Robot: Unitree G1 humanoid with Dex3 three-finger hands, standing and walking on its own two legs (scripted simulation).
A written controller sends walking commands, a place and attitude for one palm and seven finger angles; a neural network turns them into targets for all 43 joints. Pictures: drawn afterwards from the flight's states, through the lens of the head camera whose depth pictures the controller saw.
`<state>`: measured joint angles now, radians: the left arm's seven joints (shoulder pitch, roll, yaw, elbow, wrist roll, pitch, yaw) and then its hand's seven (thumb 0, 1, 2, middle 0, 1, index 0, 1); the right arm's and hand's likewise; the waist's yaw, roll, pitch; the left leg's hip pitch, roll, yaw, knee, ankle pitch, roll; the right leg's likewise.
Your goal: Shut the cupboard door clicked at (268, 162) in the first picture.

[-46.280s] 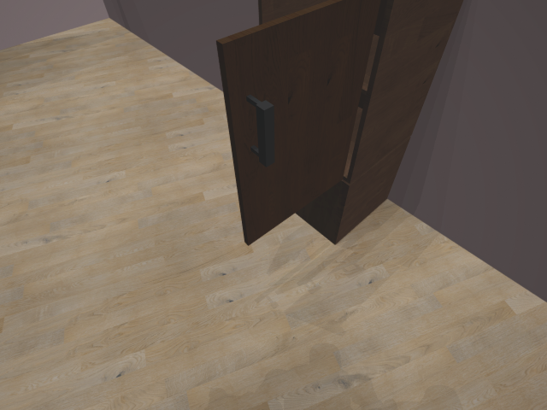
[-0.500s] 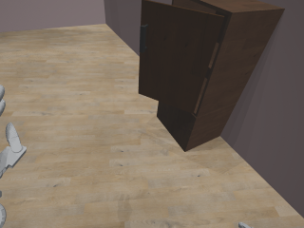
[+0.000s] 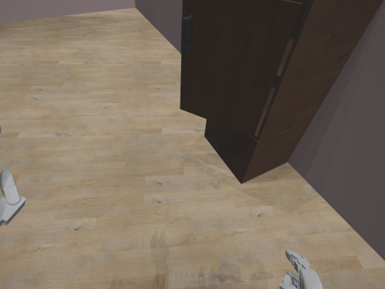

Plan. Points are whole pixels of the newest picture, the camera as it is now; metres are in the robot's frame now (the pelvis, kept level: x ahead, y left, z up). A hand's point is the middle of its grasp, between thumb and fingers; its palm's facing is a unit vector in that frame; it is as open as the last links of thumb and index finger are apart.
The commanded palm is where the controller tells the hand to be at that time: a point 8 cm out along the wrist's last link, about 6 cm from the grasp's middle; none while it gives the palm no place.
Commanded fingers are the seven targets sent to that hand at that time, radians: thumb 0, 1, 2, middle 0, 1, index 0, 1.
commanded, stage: stop stepping back and stand still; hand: left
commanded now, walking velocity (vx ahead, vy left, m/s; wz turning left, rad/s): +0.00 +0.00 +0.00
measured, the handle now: (187, 35) +1.00 +0.09 +0.07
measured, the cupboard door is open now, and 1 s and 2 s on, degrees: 35 35 35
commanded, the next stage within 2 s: let the arm hang, fingers relaxed in 0.18 s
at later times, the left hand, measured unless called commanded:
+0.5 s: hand out of the picture +0.09 +0.23 -0.11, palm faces -0.02 -0.95 -0.32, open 7.4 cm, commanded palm none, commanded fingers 0.00 0.90 0.90 -0.20 -0.30 -0.20 -0.30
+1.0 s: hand out of the picture -0.08 +0.24 -0.16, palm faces +0.01 -0.96 -0.29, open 7.3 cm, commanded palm none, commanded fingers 0.00 0.90 0.90 -0.20 -0.30 -0.20 -0.30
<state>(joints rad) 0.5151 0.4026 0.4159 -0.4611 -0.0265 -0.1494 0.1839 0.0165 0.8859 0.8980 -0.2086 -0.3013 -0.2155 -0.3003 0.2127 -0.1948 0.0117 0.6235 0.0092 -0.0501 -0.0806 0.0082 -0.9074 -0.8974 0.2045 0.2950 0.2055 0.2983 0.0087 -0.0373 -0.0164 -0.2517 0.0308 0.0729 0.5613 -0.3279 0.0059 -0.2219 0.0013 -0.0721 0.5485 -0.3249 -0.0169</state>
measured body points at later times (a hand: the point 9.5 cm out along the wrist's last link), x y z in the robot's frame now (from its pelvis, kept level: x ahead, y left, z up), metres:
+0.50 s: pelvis -0.04 +0.02 +0.00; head -0.03 -0.01 +0.45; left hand +0.09 +0.28 -0.09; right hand +0.09 -0.24 -0.13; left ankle -0.02 +0.11 -0.73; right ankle -0.04 -0.10 -0.73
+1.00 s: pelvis -0.06 +0.02 +0.01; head -0.06 +0.01 +0.46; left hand -0.08 +0.29 -0.13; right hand -0.07 -0.23 -0.15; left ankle -0.02 +0.11 -0.73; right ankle -0.04 -0.10 -0.73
